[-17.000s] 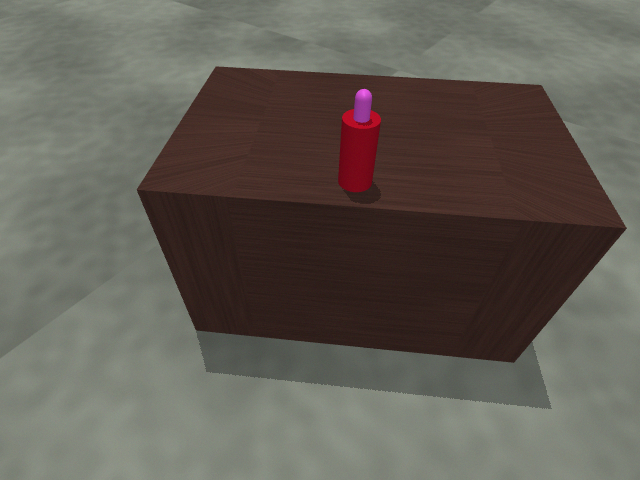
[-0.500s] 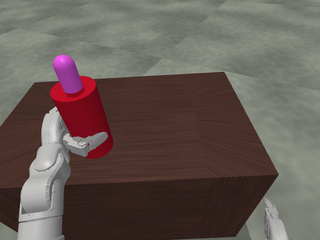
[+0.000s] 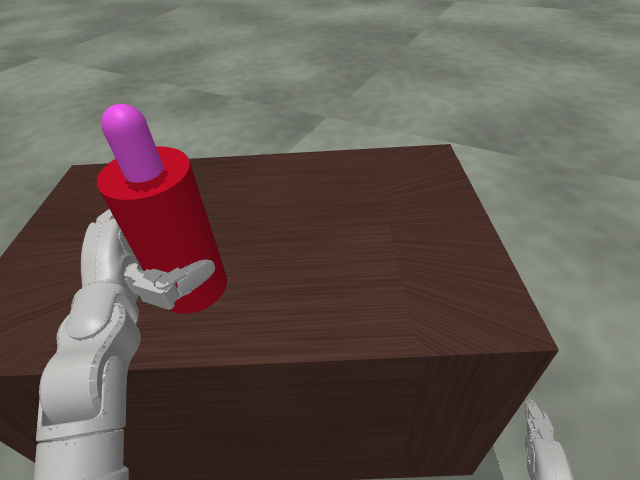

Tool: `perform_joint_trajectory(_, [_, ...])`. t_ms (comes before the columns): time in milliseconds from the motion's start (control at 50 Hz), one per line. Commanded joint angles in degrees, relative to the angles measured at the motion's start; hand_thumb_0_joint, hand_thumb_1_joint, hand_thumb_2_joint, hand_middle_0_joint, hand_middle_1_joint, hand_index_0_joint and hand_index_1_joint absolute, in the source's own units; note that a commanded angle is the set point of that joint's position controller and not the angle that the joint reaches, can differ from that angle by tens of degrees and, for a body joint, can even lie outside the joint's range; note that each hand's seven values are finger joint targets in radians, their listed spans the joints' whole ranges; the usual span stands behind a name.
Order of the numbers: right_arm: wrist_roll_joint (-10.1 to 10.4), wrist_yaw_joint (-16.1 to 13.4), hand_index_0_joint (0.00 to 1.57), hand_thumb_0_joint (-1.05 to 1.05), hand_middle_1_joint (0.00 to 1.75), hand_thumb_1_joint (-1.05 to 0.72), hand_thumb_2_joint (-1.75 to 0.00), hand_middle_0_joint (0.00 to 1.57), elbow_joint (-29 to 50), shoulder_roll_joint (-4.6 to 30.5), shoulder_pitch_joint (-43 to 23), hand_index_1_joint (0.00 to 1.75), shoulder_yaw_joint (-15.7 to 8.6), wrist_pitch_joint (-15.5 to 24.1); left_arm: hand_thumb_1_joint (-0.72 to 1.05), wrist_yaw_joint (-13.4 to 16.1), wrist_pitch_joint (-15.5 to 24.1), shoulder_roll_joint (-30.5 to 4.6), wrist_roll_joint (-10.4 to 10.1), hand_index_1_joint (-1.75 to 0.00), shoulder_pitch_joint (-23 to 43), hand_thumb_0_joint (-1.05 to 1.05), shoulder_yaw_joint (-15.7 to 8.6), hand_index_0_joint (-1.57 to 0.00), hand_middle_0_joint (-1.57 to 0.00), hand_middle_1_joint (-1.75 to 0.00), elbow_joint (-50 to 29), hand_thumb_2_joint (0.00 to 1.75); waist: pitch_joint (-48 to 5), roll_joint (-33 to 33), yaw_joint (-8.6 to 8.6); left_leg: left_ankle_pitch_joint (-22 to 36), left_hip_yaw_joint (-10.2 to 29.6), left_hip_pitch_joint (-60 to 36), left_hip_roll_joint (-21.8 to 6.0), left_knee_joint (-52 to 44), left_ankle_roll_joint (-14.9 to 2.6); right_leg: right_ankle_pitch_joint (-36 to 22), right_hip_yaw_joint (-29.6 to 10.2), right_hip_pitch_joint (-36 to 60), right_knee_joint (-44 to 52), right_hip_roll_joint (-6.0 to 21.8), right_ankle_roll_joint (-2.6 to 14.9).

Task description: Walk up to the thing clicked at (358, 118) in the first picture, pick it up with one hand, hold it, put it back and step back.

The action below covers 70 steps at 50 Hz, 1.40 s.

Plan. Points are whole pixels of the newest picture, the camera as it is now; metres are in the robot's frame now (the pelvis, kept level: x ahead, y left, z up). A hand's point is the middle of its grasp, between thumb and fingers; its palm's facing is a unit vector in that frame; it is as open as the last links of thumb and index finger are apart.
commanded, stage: hold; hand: left
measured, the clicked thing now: (162, 214) +0.33 +0.16 +0.23
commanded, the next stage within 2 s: crouch in 1.32 s
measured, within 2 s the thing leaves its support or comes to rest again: neither
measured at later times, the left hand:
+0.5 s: hand (173, 251) +0.32 +0.16 +0.18, palm faces +0.14 -0.99 +0.00, open 11.2 cm
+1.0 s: hand (168, 260) +0.32 +0.17 +0.18, palm faces +0.15 -0.99 +0.00, open 11.2 cm
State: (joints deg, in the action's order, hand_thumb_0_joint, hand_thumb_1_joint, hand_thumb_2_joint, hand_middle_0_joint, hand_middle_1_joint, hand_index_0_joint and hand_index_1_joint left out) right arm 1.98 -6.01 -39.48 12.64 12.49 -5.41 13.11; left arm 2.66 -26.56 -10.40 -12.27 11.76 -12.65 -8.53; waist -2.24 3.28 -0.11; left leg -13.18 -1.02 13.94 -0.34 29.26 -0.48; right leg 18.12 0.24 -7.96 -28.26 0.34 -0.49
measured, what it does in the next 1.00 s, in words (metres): stands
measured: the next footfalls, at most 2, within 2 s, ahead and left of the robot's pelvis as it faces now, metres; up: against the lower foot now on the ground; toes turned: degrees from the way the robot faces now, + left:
none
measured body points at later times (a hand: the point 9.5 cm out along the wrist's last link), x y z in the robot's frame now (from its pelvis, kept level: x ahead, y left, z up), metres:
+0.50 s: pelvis +0.00 +0.01 +0.00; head -0.03 -0.02 +0.45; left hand +0.31 +0.22 +0.19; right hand +0.17 -0.26 -0.07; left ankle +0.03 +0.11 -0.74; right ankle -0.03 -0.12 -0.74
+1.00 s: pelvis -0.01 +0.00 +0.00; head -0.03 -0.02 +0.45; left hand +0.30 +0.22 +0.18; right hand +0.16 -0.26 -0.07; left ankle +0.03 +0.11 -0.74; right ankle -0.03 -0.12 -0.74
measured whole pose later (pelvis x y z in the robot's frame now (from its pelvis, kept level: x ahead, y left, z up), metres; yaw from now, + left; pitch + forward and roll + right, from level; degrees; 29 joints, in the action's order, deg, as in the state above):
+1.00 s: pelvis -0.01 +0.00 +0.00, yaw +0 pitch -3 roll -1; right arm 1.7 -6.0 -39.9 12.6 11.6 -5.2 13.5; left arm 2.1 -25.5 -10.7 -12.0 9.6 -11.6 -9.8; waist -1.6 3.4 -0.1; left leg -12.8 -1.1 13.8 -0.3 29.3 -0.8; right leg 17.5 0.1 -7.6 -27.8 0.4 -0.8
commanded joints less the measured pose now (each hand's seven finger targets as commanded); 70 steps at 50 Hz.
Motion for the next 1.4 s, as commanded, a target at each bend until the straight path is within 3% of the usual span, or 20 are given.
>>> perform_joint_trajectory(0, [0.1,-0.31,0.05,0.0,0.05,0.51,-0.06,0.05,11.06,6.94,-9.62,0.05,-1.93,3.71,-0.01,-0.44,5.59,-8.32,-0.55,-1.46,23.91,0.0,-1.84,-1.29,-1.26,-1.46,-16.92,1.28,-12.51,-2.92,-0.67,12.62,0.57,-11.43,0.33,-2.13,-0.86,-15.05,1.59,-4.29,4.62,-0.56,0.15])
perform_joint_trajectory(100, [-0.18,-0.66,0.05,0.0,0.05,0.51,-0.06,0.05,9.75,8.14,-8.68,0.05,-2.99,3.56,-0.01,0.51,6.28,-11.71,-0.43,-1.46,27.78,0.0,-5.18,-1.27,-1.24,-1.45,-17.87,1.28,-12.56,-2.5,-0.49,11.28,0.42,-11.18,0.34,-2.4,-0.91,-13.88,1.2,-4.17,4.93,-0.48,0.07])
perform_joint_trajectory(200, [-0.03,-0.75,0.05,0.0,0.05,0.51,-0.06,0.05,9.65,6.93,-6.39,0.05,-2.37,3.57,0.04,0.52,6.88,-11.11,-0.77,-1.47,27.48,0.0,-4.93,-1.26,-1.23,-1.46,-18.17,1.31,-13.93,-1.21,-0.08,12.73,0.51,-12.35,0.05,-2.16,-0.73,-15.09,1.39,-4.24,4.44,-0.7,0.19])
perform_joint_trajectory(300, [0.0,-0.25,0.05,0.0,0.05,0.51,-0.06,0.05,9.22,5.94,-7.02,0.05,-1.49,3.81,0.02,-0.24,6.95,-9.42,-0.43,-1.47,26.13,0.0,-2.19,-1.27,-1.24,-1.46,-18.95,1.3,-13.53,0.58,-0.59,15.14,0.6,-12.24,0.01,-2.02,-0.65,-16.86,1.58,-4.2,4.14,-0.72,0.51])
perform_joint_trajectory(320, [0.04,-0.36,0.05,0.0,0.05,0.51,-0.07,0.05,10.37,7.15,-7.26,0.05,-2.59,3.94,0.02,-0.35,6.68,-9.55,-0.43,-1.47,25.35,0.0,-2.34,-1.28,-1.25,-1.46,-17.81,1.3,-14.31,-0.06,0.04,15.49,0.53,-13.29,0.0,-1.74,-0.76,-17.13,1.48,-4.32,4.38,-0.68,0.32])
perform_joint_trajectory(360, [-0.07,-0.13,0.05,0.0,0.05,0.51,-0.06,0.05,9.34,6.11,-7.05,0.05,-1.86,4.06,0.01,-0.5,6.41,-7.93,-0.48,-1.47,24.37,0.0,-1.14,-1.28,-1.26,-1.46,-18.1,1.3,-12.55,-0.4,0.23,14.1,0.39,-12.27,0.06,-1.82,-0.74,-16.18,1.46,-4.47,4.61,-0.74,0.31])
perform_joint_trajectory(520, [-0.29,-0.26,0.05,0.0,0.05,0.52,-0.06,0.05,10.58,7.62,-7.6,0.05,-2.75,3.73,-0.01,0.24,5.54,-9.63,-0.65,-1.44,24.66,0.0,-4.11,-1.24,-1.21,-1.44,-17.1,1.28,-11.13,-3.94,-0.2,10.51,0.74,-10.86,-0.31,-2.96,-0.67,-12.65,1.93,-4.27,5.17,-1.3,0.32])
perform_joint_trajectory(660, [0.1,0.19,0.05,0.0,0.05,0.52,-0.06,0.05,10.07,6.57,-6.84,0.05,-2.15,2.76,0.03,0.24,5.44,-8.95,-0.52,-1.47,24.34,0.0,-3.33,-1.25,-1.23,-1.46,-16.74,1.31,-11.49,-1.6,-1.0,11.59,0.36,-10.72,0.13,-2.96,-0.66,-13.78,1.69,-4.26,4.84,-0.75,0.47])
perform_joint_trajectory(740, [-0.04,0.39,0.05,0.0,0.05,0.51,-0.06,0.05,10.31,6.67,-7.08,0.05,-1.95,3.32,0.03,-0.05,6.63,-10.03,-0.13,-1.46,25.8,0.0,-3.56,-1.26,-1.24,-1.46,-18.19,1.3,-12.38,0.03,-0.36,9.88,0.54,-11.48,-0.04,-3.05,-0.52,-12.27,1.52,-4.59,5.01,-0.74,0.63])
perform_joint_trajectory(820, [-0.19,0.03,0.05,0.0,0.05,0.51,-0.07,0.05,11.44,5.8,-9.24,0.05,-1.16,4.08,0.02,-0.37,7.95,-8.92,-0.27,-1.46,25.04,0.0,-1.6,-1.26,-1.23,-1.45,-21.89,1.3,-14.46,0.3,-0.18,12.19,0.62,-12.63,-0.08,-2.25,-0.58,-14.29,1.46,-3.86,4.66,-0.83,0.52])
perform_joint_trajectory(940, [-0.46,-0.77,0.05,0.0,0.05,0.5,-0.07,0.05,9.36,7.35,-9.15,0.05,-2.08,4.28,0.0,-0.33,7.5,-10.1,-0.71,-1.49,23.77,0.0,-3.54,-1.28,-1.26,-1.48,-17.68,1.32,-12.0,-3.01,0.39,9.41,0.6,-11.4,-0.02,-2.84,-0.95,-12.15,1.54,-4.82,5.3,-0.91,0.21])
perform_joint_trajectory(960, [-0.39,-0.72,0.05,0.0,0.05,0.51,-0.07,0.05,9.18,6.24,-8.64,0.05,-1.22,4.15,0.01,-0.43,7.33,-8.82,-0.69,-1.48,23.06,0.0,-2.35,-1.27,-1.24,-1.48,-17.68,1.33,-11.97,-3.16,0.22,9.34,0.55,-11.24,0.11,-2.91,-1.04,-12.23,1.51,-4.52,5.43,-0.82,0.16])
perform_joint_trajectory(1000, [-0.34,-0.75,0.05,0.0,0.05,0.51,-0.06,0.05,8.96,7.04,-7.55,0.05,-1.94,3.93,0.0,-0.25,7.08,-10.24,-1.04,-1.47,24.36,0.0,-3.93,-1.25,-1.23,-1.47,-18.17,1.31,-12.17,-1.83,-0.15,9.8,0.53,-11.29,0.02,-2.9,-0.83,-12.5,1.58,-4.37,5.13,-0.85,0.31])
perform_joint_trajectory(1120, [-0.07,-0.51,0.05,0.0,0.05,0.51,-0.06,0.05,8.71,6.92,-6.09,0.05,-2.28,3.73,0.02,0.1,6.66,-11.42,-0.57,-1.47,27.79,0.0,-4.63,-1.25,-1.23,-1.46,-18.16,1.32,-11.9,-1.22,0.2,8.91,0.45,-12.06,-0.02,-3.46,-0.57,-11.42,1.67,-5.9,5.38,-0.99,0.53])
perform_joint_trajectory(1140, [-0.04,-0.53,0.05,0.0,0.05,0.52,-0.06,0.05,9.7,6.76,-6.06,0.05,-2.21,3.93,0.03,0.04,6.52,-10.14,-0.69,-1.47,27.29,0.0,-3.61,-1.25,-1.23,-1.46,-17.0,1.32,-11.04,-2.02,0.59,8.97,0.5,-12.1,-0.15,-3.42,-0.6,-11.43,1.76,-6.0,5.45,-1.05,0.44])
perform_joint_trajectory(1200, [-0.04,-0.27,0.05,0.0,0.05,0.51,-0.07,0.05,10.05,5.96,-7.56,0.05,-1.21,4.1,0.01,-0.18,6.17,-8.36,-0.54,-1.47,25.97,0.0,-1.91,-1.25,-1.22,-1.46,-15.0,1.32,-10.74,-1.72,-0.19,8.77,0.66,-11.08,-0.15,-3.6,-0.55,-11.21,1.85,-5.46,5.33,-1.02,0.63])
perform_joint_trajectory(1280, [-0.13,-0.01,0.05,0.0,0.05,0.51,-0.07,0.05,9.93,6.5,-7.96,0.05,-1.4,4.23,0.01,-0.66,6.8,-10.57,-0.83,-1.47,26.49,0.0,-3.48,-1.26,-1.24,-1.46,-18.31,1.31,-12.37,-0.97,-0.82,9.0,0.35,-11.21,0.23,-3.05,-0.77,-11.49,1.52,-4.4,5.5,-0.66,0.56])
perform_joint_trajectory(1300, [-0.09,0.0,0.05,0.0,0.05,0.51,-0.07,0.05,10.23,7.45,-8.22,0.05,-2.27,4.17,0.02,-0.72,6.61,-10.53,-0.56,-1.47,24.94,0.0,-3.5,-1.26,-1.24,-1.46,-16.32,1.31,-13.3,-1.6,-0.68,10.33,0.33,-11.4,0.31,-2.78,-0.81,-12.9,1.52,-4.14,5.3,-0.59,0.47])
perform_joint_trajectory(1340, [0.13,0.29,0.05,0.0,0.05,0.51,-0.06,0.05,10.63,5.79,-8.1,0.05,-0.92,3.96,-0.01,-0.76,6.61,-8.81,-0.72,-1.47,22.97,0.0,-2.28,-1.26,-1.24,-1.46,-18.09,1.3,-12.21,-1.52,-1.07,10.54,0.33,-10.98,0.28,-2.74,-0.78,-12.68,1.66,-4.41,5.24,-0.76,0.53])
perform_joint_trajectory(1380, [-0.12,0.25,0.05,0.0,0.05,0.51,-0.07,0.05,10.57,6.69,-7.64,0.05,-1.8,3.63,0.0,-0.48,6.78,-9.66,-0.67,-1.46,21.8,0.0,-4.18,-1.25,-1.23,-1.45,-17.42,1.29,-12.54,-3.14,-1.49,10.54,0.5,-10.31,0.01,-2.83,-0.76,-12.7,1.72,-3.16,5.17,-0.99,0.51])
